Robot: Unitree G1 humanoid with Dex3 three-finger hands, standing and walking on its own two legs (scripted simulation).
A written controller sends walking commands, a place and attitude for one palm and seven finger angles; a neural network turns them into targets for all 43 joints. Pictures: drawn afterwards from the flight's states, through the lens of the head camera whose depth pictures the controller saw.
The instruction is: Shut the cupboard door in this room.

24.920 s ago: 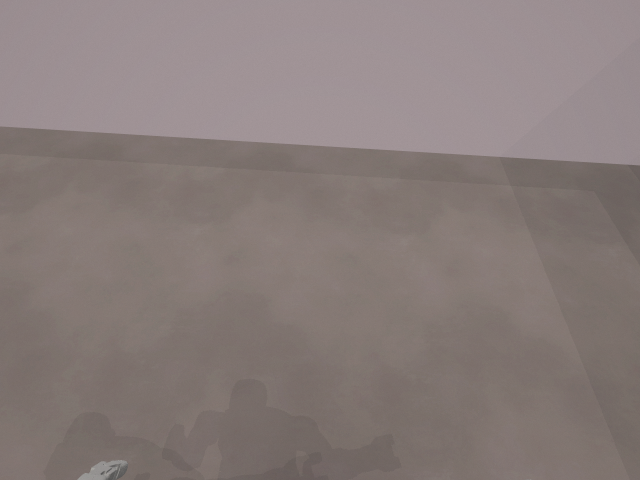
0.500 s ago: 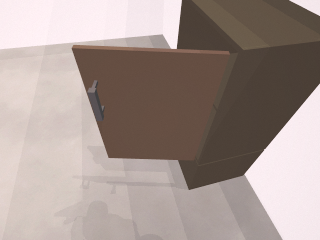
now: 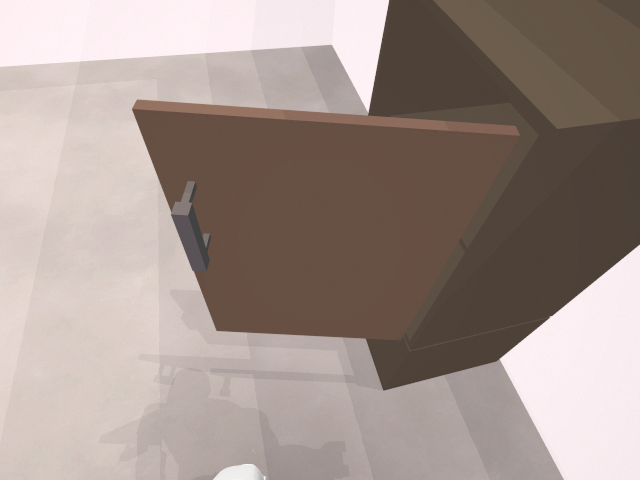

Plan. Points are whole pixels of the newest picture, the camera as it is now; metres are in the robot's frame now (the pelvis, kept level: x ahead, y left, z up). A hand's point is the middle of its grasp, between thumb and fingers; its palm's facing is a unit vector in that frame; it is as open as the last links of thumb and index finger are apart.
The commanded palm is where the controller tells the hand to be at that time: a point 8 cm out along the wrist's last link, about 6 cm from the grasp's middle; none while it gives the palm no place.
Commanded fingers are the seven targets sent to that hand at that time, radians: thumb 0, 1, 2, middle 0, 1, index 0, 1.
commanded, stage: come to a stop and stand still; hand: left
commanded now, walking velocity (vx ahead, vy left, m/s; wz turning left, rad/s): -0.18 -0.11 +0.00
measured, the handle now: (195, 228) +0.41 +0.21 +0.04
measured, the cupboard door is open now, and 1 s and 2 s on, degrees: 74 74 74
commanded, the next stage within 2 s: look again from close up in 0.64 s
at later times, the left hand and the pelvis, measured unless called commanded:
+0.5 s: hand out of the picture +0.05 +0.15 -0.15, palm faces +0.02 -0.97 -0.22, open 7.4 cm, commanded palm none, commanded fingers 0.00 0.90 0.90 -0.20 -0.30 -0.20 -0.30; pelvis -0.03 -0.03 +0.01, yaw +1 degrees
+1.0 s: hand out of the picture -0.01 +0.15 -0.16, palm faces +0.00 -0.98 -0.18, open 7.4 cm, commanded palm none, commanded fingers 0.00 0.90 0.90 -0.20 -0.30 -0.20 -0.30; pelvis -0.01 -0.02 +0.02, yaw +0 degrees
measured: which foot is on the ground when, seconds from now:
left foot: down 0.00-0.20, up 0.22-0.42, down 0.44-1.00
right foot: up 0.00-0.18, down 0.20-1.00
